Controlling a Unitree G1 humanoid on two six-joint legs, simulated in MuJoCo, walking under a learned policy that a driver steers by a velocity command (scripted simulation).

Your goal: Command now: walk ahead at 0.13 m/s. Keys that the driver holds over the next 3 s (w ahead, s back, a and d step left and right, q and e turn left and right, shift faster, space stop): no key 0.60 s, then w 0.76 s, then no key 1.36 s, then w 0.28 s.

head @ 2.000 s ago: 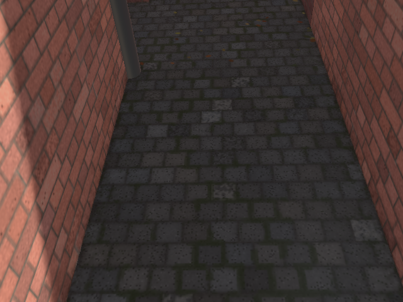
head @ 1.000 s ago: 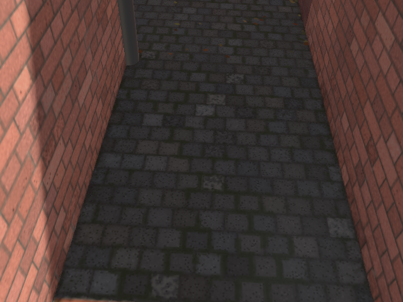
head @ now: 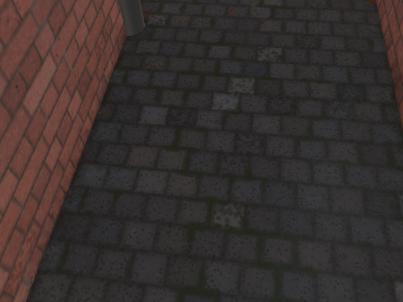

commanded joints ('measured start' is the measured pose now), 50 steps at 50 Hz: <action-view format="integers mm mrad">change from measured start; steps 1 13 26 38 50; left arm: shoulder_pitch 66 -59 -118 -143 156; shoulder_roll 16 90 112 117 145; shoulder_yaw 8 12 31 29 9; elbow -63 -115 -116 -109 33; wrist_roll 7 19 1 -37 -1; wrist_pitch -20 33 18 -45 -60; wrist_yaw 11 -17 -19 -26 -54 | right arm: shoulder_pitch -62 200 82 62 -75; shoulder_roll -114 -95 -89 -194 -129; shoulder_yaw -22 -13 -30 -54 -59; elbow -102 -14 28 17 -32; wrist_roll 7 24 9 44 24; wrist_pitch -16 35 94 3 -8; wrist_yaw -34 -37 -58 -53 -32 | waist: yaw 12 -42 -44 -44 8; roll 72 -128 -19 171 -92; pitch -164 -288 -123 174 17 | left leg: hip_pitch -100 -83 102 188 -320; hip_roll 228 134 126 448 245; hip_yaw -105 -91 -62 -453 -44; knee -73 246 83 -175 615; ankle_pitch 921 -281 -2 -190 7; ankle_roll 142 -96 -83 150 -27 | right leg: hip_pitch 345 734 533 141 681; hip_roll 37 -225 23 55 -139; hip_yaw -97 205 -20 -134 113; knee -465 -778 -733 -509 -1142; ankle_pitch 295 945 561 -9 319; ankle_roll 14 -312 -152 -115 -233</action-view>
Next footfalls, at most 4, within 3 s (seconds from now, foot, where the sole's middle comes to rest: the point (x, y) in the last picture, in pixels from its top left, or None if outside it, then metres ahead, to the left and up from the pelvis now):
0.16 right None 0.23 -0.15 -0.77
1.34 left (199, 262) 0.53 0.09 -0.77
1.82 right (264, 239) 0.61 -0.13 -0.77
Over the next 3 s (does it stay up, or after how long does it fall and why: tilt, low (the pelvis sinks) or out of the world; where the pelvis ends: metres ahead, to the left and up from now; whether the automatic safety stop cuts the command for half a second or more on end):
stays up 0.57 -0.04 0.00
